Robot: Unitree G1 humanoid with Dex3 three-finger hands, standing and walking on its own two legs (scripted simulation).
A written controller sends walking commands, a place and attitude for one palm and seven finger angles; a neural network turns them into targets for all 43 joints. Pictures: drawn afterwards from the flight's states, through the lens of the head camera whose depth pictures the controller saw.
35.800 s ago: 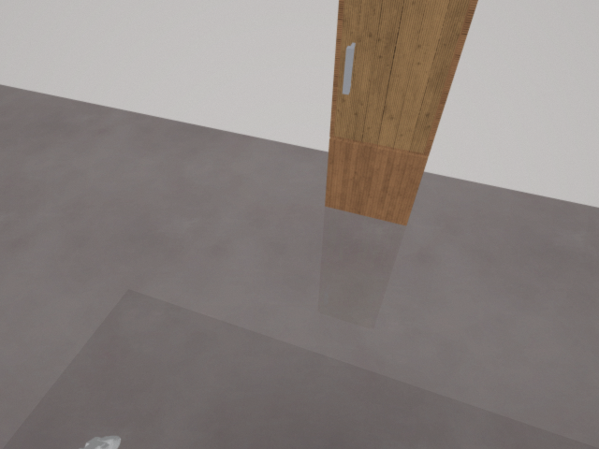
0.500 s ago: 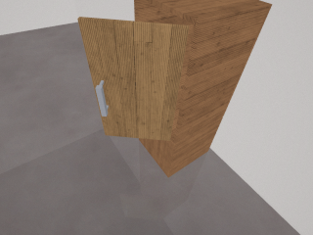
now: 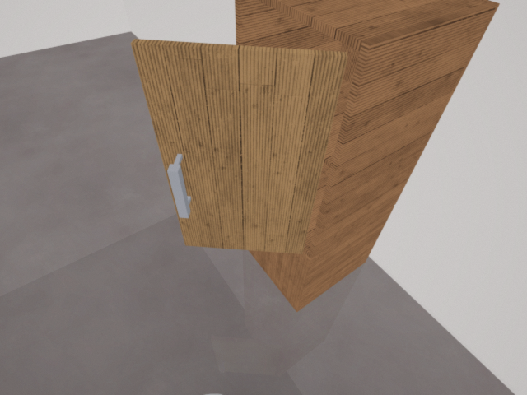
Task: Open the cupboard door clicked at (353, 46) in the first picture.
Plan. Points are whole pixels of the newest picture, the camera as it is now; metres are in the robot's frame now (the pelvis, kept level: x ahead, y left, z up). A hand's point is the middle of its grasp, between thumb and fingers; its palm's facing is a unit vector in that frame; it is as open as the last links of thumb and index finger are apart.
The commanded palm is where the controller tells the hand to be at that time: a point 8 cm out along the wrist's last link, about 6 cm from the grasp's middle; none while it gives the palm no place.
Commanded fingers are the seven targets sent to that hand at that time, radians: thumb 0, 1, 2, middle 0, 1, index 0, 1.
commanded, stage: come to a stop and stand still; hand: left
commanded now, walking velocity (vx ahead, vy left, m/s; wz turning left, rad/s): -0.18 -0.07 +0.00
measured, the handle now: (181, 186) +0.55 +0.22 -0.05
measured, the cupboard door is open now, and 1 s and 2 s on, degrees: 51 51 51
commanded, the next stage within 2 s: look again from close up in 0.84 s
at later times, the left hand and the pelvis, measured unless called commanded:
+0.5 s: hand out of the picture +0.08 +0.22 -0.16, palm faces -0.01 -0.97 -0.25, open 7.3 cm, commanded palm none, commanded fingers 0.00 0.90 0.90 -0.20 -0.30 -0.20 -0.30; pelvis +0.00 +0.02 +0.00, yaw -3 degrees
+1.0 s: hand out of the picture -0.04 +0.18 -0.17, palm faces -0.01 -0.98 -0.18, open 7.3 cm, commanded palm none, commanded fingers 0.00 0.90 0.90 -0.20 -0.30 -0.20 -0.30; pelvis -0.02 +0.02 +0.01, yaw -1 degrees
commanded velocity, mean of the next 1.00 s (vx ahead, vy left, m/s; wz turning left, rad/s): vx -0.04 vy -0.06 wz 0.00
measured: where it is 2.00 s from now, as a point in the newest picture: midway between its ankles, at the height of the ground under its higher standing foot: outside the picture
